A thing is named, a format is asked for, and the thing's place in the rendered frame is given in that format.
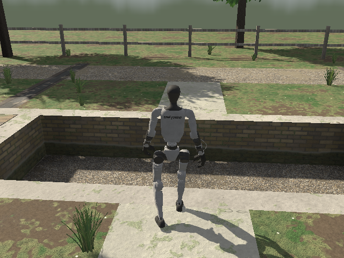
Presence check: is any right robot foot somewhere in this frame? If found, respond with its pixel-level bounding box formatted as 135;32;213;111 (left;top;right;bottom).
176;200;183;212

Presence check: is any robot left upper arm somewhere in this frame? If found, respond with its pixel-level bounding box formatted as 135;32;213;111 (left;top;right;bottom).
147;108;162;137

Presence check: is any right robot hand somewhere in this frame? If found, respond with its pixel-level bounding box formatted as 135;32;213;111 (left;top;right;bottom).
193;154;206;168

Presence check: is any robot right thigh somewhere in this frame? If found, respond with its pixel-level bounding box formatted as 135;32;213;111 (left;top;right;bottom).
177;149;190;180

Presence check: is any right robot forearm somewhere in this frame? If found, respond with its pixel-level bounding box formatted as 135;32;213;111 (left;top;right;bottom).
193;131;204;155

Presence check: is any left robot hand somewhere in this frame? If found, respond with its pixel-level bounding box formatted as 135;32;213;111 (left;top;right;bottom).
142;145;155;156

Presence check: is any left robot forearm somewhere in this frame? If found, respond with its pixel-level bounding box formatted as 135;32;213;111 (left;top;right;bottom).
144;129;153;147

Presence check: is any robot right upper arm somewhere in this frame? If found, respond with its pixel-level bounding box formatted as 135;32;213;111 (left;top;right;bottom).
184;109;198;139

